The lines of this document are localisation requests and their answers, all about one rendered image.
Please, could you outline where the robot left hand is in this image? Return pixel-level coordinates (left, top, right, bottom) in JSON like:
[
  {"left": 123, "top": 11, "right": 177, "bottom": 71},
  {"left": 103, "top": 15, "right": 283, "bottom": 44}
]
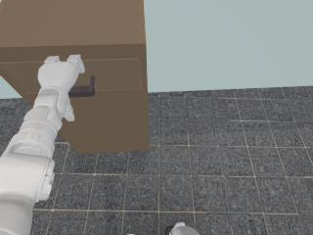
[{"left": 37, "top": 54, "right": 85, "bottom": 121}]

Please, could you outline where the left robot upper arm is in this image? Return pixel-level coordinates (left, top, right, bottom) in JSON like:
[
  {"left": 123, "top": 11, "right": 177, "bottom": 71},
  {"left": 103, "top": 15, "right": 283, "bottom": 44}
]
[{"left": 0, "top": 152, "right": 55, "bottom": 235}]

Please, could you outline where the right robot shin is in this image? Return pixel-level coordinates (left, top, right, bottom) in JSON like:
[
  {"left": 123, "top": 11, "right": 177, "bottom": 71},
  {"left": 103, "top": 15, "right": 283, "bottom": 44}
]
[{"left": 172, "top": 222, "right": 186, "bottom": 230}]

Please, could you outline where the left robot forearm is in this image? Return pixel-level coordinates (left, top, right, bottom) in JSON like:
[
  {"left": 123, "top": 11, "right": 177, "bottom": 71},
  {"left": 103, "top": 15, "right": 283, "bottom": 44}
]
[{"left": 0, "top": 85, "right": 69, "bottom": 165}]

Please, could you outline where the robot right foot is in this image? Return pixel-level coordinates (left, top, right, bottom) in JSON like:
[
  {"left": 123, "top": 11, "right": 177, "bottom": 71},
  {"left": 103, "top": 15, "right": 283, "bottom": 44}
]
[{"left": 164, "top": 225, "right": 174, "bottom": 235}]

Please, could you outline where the cabinet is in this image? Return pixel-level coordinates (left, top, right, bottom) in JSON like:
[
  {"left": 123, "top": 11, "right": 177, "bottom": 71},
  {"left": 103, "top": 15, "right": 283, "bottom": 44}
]
[{"left": 0, "top": 0, "right": 150, "bottom": 155}]

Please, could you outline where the drawer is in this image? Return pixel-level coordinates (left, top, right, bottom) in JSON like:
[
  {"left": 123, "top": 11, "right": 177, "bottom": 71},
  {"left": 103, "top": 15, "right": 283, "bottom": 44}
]
[{"left": 0, "top": 58, "right": 141, "bottom": 93}]

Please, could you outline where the handle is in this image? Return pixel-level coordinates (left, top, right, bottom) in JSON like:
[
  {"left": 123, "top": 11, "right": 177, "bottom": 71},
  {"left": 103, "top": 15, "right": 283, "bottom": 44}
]
[{"left": 68, "top": 75, "right": 95, "bottom": 98}]

